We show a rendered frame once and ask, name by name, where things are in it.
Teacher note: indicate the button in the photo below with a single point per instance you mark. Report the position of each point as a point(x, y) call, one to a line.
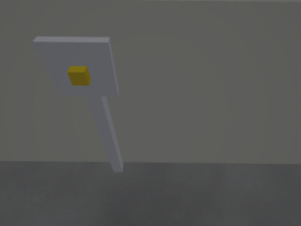
point(79, 75)

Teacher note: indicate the panel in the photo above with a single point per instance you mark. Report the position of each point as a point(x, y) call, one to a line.
point(95, 53)

